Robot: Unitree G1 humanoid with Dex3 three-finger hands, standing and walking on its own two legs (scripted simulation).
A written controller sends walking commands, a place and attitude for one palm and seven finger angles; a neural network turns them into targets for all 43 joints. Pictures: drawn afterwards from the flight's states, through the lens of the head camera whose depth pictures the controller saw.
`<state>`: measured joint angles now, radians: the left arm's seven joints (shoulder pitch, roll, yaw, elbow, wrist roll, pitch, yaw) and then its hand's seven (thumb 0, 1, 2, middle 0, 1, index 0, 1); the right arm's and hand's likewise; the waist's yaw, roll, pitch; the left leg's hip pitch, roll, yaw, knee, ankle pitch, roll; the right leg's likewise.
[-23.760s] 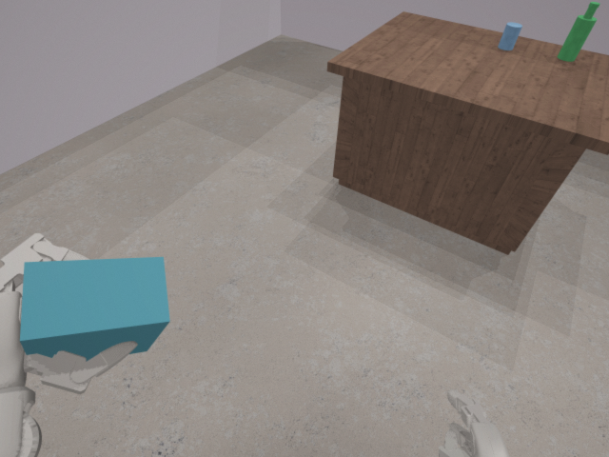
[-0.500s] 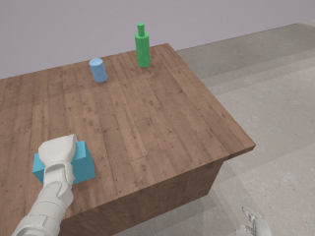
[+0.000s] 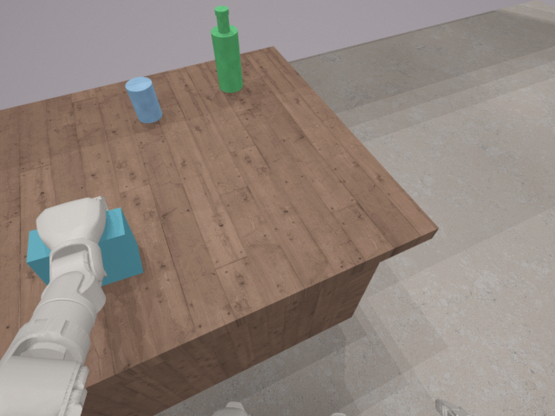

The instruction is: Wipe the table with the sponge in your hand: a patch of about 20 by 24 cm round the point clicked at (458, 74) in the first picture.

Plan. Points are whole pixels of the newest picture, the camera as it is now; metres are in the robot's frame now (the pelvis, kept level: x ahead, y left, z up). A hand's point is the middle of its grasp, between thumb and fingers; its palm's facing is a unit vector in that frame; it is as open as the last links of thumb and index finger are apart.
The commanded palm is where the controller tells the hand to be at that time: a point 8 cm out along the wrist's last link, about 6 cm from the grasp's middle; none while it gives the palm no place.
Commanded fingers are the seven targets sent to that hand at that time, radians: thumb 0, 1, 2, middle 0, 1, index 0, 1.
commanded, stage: wipe forward along the first lane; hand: left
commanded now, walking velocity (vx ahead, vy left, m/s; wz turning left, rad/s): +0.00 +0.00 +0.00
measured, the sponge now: (94, 259) +0.36 +0.33 -0.03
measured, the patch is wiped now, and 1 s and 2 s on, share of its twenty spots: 0.25 0.60 0.65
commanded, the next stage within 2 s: slide across to the middle lane in 0.78 s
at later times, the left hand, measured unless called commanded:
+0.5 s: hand (83, 220) +0.41 +0.36 +0.00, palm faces -0.11 +0.01 -0.99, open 10.0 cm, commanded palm +0.40 +0.34 +0.03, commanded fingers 0.00 0.10 1.30 -1.20 -1.60 -1.20 -1.60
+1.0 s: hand (81, 200) +0.45 +0.38 +0.00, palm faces -0.15 +0.02 -0.99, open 10.0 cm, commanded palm +0.44 +0.34 +0.04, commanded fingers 0.00 0.10 1.30 -1.20 -1.60 -1.20 -1.60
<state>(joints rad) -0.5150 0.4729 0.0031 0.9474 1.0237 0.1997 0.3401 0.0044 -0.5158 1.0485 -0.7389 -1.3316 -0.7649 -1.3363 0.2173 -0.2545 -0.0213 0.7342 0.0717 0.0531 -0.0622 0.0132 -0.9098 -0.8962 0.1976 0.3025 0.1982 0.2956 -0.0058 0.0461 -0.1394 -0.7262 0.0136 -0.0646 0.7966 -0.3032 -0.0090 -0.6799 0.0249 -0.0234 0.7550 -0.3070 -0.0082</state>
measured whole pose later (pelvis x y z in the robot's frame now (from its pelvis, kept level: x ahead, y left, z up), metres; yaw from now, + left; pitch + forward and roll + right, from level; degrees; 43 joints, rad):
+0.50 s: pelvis +0.01 +0.02 -0.01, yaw -1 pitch +17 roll -3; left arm -0.67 0.54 0.03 1.09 1.05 0.18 0.34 0.01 -0.52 1.05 -0.75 -1.33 -0.77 -1.34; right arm 0.26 -0.26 -0.02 0.74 0.06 0.06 -0.03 0.01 -0.91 -0.90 0.20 0.30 0.20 0.30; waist -0.04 0.04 -0.16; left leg -0.82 0.01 -0.06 0.85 -0.33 0.01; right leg -0.76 0.02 -0.02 0.77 -0.32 0.01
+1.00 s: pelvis +0.01 +0.02 -0.01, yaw -2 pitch +21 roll -4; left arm -0.80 0.65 0.05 1.18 1.07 0.18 0.29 0.00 -0.53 1.06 -0.75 -1.33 -0.77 -1.34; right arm 0.30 -0.26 -0.02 0.74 0.05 0.06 -0.01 0.01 -0.91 -0.90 0.20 0.30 0.20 0.30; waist -0.09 0.03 -0.16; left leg -0.90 0.02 -0.06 0.89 -0.35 0.01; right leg -0.83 0.04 -0.02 0.78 -0.32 0.02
